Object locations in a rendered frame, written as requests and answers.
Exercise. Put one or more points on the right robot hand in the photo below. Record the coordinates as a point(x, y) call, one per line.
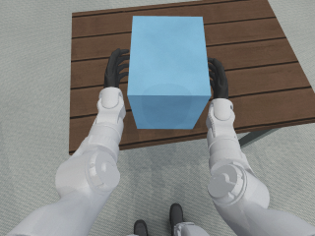
point(219, 83)

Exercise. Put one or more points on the robot left upper arm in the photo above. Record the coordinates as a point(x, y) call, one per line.
point(84, 185)

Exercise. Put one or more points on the carton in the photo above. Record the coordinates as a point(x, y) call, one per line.
point(168, 81)

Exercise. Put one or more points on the robot left foot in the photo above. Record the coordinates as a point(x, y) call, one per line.
point(140, 228)

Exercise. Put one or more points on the robot right shin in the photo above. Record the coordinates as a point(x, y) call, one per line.
point(179, 225)

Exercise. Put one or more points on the left robot forearm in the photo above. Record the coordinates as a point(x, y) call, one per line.
point(106, 131)

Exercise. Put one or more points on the robot right upper arm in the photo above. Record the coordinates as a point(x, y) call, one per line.
point(242, 201)

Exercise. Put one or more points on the left robot hand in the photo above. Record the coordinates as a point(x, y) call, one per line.
point(111, 76)

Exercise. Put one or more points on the right robot forearm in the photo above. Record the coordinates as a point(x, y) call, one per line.
point(223, 144)

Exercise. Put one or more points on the table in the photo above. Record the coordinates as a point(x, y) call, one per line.
point(266, 83)

